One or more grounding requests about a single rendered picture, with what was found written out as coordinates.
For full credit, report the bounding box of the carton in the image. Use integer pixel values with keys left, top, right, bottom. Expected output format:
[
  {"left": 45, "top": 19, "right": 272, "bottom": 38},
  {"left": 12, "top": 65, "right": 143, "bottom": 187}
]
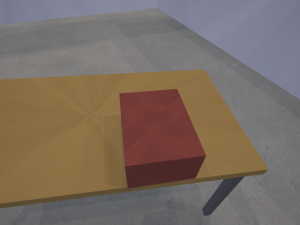
[{"left": 119, "top": 89, "right": 206, "bottom": 188}]

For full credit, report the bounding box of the table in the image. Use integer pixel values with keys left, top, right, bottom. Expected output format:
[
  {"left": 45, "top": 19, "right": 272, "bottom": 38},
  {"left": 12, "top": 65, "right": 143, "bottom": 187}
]
[{"left": 0, "top": 69, "right": 269, "bottom": 216}]

